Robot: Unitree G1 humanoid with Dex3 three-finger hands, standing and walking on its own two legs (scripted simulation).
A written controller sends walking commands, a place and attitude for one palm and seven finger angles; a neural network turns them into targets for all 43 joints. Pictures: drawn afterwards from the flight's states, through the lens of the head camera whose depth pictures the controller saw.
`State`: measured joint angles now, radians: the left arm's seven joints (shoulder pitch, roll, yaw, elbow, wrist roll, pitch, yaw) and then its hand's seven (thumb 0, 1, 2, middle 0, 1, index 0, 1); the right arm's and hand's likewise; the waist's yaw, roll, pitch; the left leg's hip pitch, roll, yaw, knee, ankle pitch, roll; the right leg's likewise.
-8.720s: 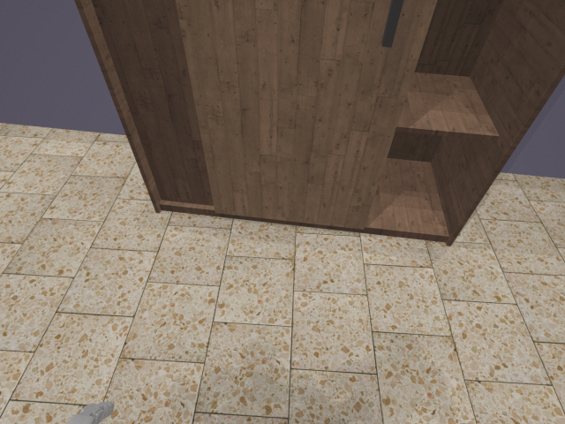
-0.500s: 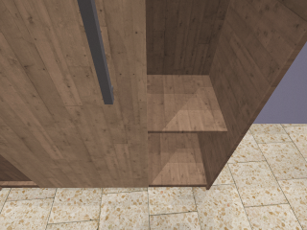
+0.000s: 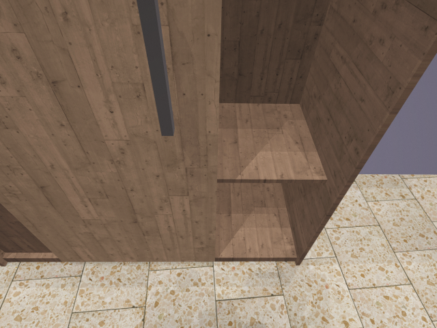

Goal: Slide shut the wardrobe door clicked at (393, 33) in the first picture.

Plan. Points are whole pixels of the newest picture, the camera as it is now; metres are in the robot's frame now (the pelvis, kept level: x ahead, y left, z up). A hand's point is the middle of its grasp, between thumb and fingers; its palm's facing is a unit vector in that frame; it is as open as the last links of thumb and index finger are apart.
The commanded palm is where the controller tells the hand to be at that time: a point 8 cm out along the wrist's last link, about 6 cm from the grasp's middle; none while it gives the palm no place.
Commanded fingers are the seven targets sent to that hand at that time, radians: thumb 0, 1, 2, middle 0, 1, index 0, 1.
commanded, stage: look again from close up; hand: left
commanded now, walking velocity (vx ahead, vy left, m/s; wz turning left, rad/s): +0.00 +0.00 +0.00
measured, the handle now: (160, 63) +0.49 +0.14 +0.25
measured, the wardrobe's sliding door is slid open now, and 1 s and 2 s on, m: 0.38 0.38 0.38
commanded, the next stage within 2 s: raise the hand with hooked fingers in 0.60 s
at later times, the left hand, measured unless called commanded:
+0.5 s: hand out of the picture -0.04 +0.19 -0.17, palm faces +0.00 -0.98 -0.19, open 7.4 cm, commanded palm none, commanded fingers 0.00 0.90 0.90 -0.20 -0.30 -0.20 -0.30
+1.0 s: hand (129, 255) +0.22 +0.16 +0.06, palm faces +0.09 -1.00 -0.04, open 7.9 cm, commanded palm +0.11 +0.24 -0.01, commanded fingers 0.00 0.53 0.74 -0.23 -0.54 -0.23 -0.54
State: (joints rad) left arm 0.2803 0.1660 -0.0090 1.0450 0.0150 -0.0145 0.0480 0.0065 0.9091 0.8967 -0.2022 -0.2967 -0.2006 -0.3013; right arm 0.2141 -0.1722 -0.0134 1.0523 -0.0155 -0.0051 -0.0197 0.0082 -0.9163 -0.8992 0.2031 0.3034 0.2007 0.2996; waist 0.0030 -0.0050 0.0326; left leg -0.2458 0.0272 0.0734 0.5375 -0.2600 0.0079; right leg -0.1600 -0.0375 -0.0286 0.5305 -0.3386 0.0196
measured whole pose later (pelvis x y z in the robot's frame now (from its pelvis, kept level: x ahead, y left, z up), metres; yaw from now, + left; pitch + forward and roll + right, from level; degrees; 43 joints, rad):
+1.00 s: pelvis -0.02 -0.01 -0.02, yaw +1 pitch +4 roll +1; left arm 0.33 0.17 0.11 0.01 -0.19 -0.37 -0.08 0.02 0.77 0.83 -0.21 -0.40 -0.21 -0.41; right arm 0.20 -0.22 -0.04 0.69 0.02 -0.27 -0.04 0.02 -0.91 -0.90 0.20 0.30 0.20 0.30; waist -0.04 0.00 -0.11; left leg -0.48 0.03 0.06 0.72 -0.30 0.00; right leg -0.41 -0.05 -0.03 0.75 -0.41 0.01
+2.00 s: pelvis +0.00 -0.01 +0.00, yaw +1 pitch -1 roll -1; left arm 0.05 0.42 0.47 -0.10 -0.38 0.06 -0.34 0.00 -0.41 0.34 -0.30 -1.14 -0.30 -1.14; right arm 0.20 -0.24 0.07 0.64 0.07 -0.35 -0.12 0.02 -0.90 -0.90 0.20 0.30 0.20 0.30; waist 0.06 0.04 -0.05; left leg -0.29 0.02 -0.02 0.58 -0.27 -0.01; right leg -0.17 -0.02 -0.06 0.54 -0.34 0.01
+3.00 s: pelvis +0.01 -0.03 +0.00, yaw +1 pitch -2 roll +0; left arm -0.14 0.48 0.52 -0.04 -0.37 0.26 -0.40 -0.01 -0.50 0.30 -0.31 -1.20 -0.31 -1.20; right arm 0.18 -0.27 0.07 0.65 0.09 -0.24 -0.12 0.02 -0.90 -0.90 0.21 0.30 0.20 0.30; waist 0.05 0.07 -0.05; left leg -0.23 0.04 -0.03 0.51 -0.25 -0.04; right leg -0.13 0.00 -0.07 0.50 -0.34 -0.02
